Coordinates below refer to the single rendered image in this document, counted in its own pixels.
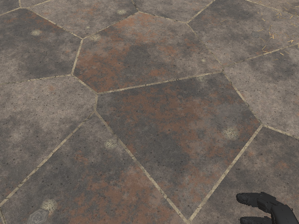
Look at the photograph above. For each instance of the robot right hand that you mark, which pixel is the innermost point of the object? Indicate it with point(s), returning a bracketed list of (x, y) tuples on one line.
[(280, 213)]

